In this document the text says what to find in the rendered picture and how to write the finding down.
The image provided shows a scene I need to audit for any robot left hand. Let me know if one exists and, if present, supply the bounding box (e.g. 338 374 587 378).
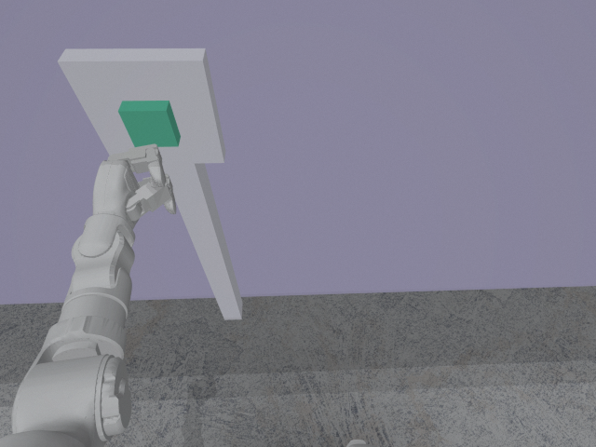
93 144 176 230

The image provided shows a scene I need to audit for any button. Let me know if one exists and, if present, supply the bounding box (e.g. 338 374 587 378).
118 101 181 147

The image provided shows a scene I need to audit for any panel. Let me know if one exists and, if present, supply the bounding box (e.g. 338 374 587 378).
58 48 243 320

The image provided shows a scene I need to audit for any robot left forearm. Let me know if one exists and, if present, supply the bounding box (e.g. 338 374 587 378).
11 214 135 434

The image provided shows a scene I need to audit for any robot left upper arm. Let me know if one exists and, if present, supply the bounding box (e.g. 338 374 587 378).
0 354 132 447

